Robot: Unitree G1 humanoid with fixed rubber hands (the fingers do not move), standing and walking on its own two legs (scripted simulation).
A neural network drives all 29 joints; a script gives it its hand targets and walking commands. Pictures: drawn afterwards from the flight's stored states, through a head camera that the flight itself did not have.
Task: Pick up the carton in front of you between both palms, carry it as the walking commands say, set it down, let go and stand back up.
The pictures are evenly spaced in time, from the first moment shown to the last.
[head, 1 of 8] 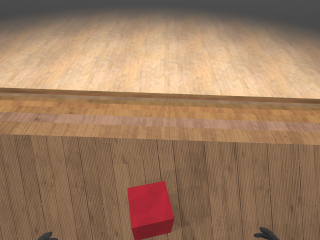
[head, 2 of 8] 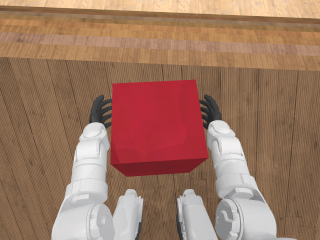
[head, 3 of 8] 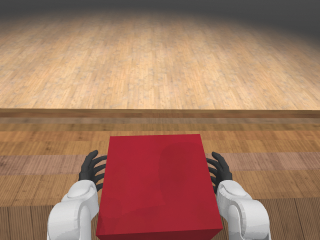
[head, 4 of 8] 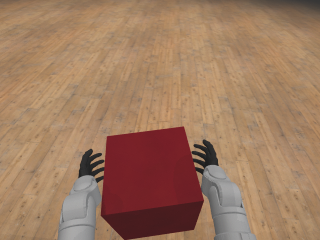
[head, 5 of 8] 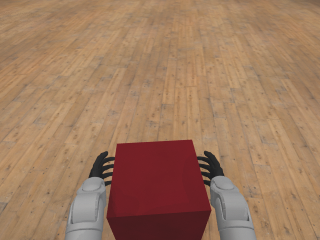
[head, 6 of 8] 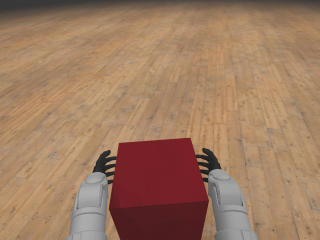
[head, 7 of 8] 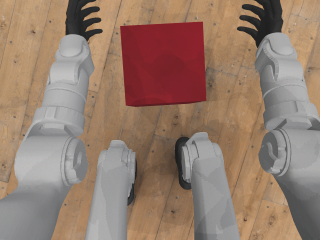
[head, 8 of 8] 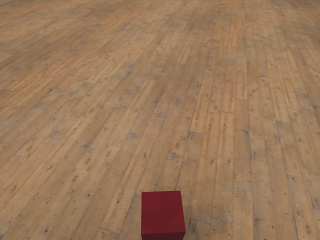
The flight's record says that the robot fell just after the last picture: no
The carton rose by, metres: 0.69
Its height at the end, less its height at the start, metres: -1.62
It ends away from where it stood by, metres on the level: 5.39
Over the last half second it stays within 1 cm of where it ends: yes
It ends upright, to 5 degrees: yes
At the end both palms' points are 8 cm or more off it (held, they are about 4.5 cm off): yes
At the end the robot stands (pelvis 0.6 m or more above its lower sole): yes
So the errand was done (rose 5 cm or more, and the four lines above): yes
